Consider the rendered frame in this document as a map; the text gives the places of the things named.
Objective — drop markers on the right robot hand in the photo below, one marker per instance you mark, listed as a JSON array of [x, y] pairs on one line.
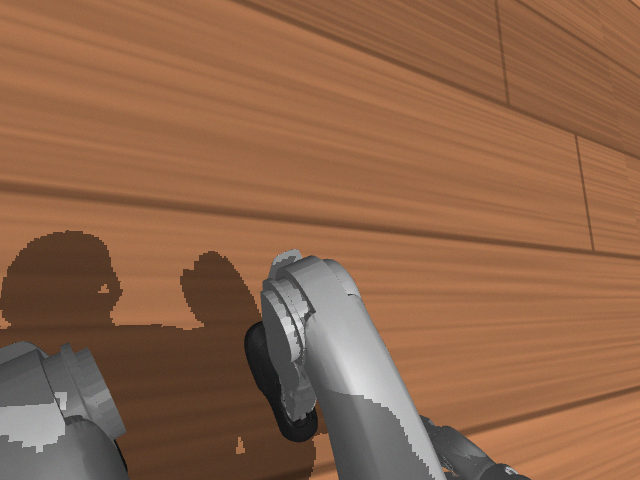
[[457, 453]]

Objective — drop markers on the right robot foot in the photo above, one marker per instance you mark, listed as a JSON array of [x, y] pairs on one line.
[[267, 381]]

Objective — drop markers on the right robot arm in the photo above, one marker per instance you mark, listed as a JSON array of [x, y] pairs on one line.
[[502, 472]]

